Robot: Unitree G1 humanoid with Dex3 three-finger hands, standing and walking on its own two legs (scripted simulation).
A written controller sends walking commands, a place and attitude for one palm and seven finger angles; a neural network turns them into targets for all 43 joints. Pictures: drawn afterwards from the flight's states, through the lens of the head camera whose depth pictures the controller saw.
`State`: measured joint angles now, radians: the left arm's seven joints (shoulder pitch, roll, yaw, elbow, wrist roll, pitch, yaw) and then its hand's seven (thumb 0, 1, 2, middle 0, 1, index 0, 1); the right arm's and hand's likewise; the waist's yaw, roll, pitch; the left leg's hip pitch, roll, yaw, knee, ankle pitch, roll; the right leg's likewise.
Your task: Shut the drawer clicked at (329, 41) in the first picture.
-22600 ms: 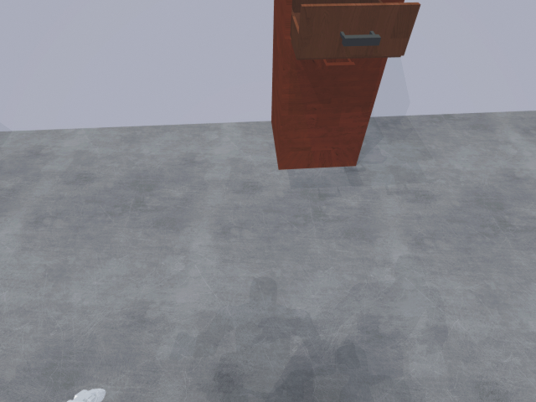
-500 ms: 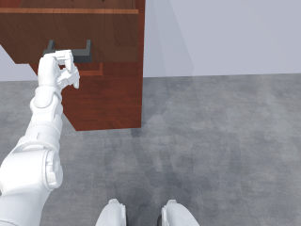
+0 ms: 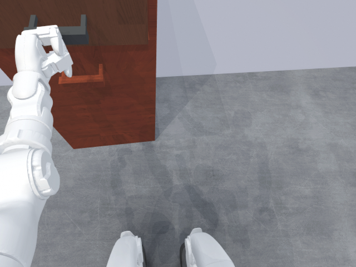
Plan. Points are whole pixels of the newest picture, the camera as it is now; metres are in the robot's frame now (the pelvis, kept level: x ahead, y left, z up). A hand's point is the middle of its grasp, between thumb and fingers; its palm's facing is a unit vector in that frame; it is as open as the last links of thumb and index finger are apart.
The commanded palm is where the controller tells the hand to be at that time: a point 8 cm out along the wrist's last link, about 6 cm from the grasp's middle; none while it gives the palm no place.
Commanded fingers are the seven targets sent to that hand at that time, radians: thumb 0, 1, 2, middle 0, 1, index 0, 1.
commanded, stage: push the drawer shut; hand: left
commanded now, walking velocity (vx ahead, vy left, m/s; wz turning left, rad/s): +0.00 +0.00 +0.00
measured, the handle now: (58, 27) +0.63 +0.20 +0.10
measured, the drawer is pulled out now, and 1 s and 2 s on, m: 0.02 0.00 0.00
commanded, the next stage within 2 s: pull the fist back off the drawer in 0.46 s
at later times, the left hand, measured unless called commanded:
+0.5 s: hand (65, 46) +0.57 +0.18 +0.10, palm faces +0.05 -1.00 -0.02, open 3.1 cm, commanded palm +0.60 +0.20 +0.10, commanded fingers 0.00 0.90 0.90 -1.40 -1.60 -1.40 -1.60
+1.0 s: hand (65, 47) +0.57 +0.18 +0.09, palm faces +0.04 -1.00 -0.02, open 3.1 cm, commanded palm +0.55 +0.20 +0.10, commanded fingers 0.00 0.90 0.90 -1.40 -1.60 -1.40 -1.60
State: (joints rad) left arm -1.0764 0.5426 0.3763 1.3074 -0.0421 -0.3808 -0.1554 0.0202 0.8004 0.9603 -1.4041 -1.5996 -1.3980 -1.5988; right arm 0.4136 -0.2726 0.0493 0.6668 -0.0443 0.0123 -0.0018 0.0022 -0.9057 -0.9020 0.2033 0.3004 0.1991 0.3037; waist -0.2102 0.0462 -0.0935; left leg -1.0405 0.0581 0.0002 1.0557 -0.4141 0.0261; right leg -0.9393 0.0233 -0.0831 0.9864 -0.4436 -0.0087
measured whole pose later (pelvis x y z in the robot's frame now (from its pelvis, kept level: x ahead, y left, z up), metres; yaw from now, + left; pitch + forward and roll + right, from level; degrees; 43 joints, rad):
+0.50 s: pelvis -0.01 +0.00 -0.01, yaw +0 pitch +25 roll -6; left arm -1.23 0.63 0.35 1.40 0.00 -0.34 -0.13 0.03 0.71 0.99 -1.40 -1.60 -1.40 -1.60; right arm 0.43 -0.27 0.07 0.67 -0.06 0.02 0.00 0.00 -0.91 -0.90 0.20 0.30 0.20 0.30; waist -0.26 0.05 -0.09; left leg -1.13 0.06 -0.03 1.09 -0.41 0.03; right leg -1.00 0.03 -0.11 1.00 -0.44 -0.01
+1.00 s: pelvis -0.01 +0.01 -0.01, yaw +0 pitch +26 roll -6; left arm -1.23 0.63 0.36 1.35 -0.01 -0.30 -0.14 0.02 0.74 0.96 -1.40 -1.60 -1.40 -1.60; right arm 0.45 -0.28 0.08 0.65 -0.06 0.00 0.01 0.00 -0.91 -0.90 0.20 0.30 0.20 0.30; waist -0.26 0.05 -0.08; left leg -1.16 0.05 -0.02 1.10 -0.40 0.04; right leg -1.04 0.02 -0.10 1.01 -0.43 0.00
